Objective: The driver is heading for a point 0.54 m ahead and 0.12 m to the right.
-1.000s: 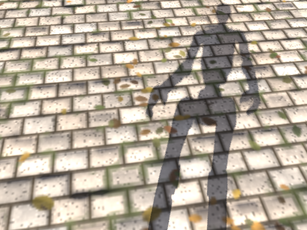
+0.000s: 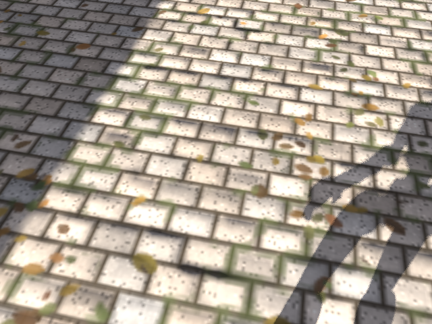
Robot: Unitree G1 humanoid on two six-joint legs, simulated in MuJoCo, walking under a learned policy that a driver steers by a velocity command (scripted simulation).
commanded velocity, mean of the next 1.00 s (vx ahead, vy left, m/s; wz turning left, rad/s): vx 0.18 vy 0.00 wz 0.01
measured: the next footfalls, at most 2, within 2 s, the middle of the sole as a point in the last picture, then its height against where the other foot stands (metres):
left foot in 1.14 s outside the picture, level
right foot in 1.58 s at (279, 296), level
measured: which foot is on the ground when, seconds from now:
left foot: down 0.00-0.66, up 0.68-1.00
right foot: down 0.00-1.00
